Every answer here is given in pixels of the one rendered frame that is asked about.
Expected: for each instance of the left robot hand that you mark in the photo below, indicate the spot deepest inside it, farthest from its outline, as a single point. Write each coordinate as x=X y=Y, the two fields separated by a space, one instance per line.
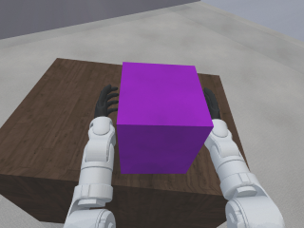
x=102 y=105

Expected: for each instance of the right robot upper arm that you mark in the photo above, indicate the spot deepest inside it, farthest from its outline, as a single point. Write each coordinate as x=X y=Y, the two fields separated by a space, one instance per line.
x=252 y=212

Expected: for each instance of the left robot upper arm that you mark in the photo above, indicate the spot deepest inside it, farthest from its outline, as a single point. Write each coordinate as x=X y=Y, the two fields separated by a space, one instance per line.
x=92 y=218

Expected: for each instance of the pedestal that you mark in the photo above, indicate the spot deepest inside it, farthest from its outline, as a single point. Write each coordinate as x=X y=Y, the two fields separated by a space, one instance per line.
x=42 y=145

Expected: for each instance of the carton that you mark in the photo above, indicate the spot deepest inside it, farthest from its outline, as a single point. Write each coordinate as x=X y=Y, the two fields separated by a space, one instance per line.
x=163 y=119

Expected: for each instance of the robot right forearm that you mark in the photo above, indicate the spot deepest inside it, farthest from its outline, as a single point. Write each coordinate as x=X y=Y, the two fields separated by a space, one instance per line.
x=236 y=180

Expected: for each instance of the robot left forearm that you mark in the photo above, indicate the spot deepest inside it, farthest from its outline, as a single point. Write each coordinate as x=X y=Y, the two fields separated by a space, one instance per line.
x=94 y=188

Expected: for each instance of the right robot hand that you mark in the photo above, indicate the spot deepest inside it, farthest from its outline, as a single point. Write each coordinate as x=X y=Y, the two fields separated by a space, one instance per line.
x=212 y=104

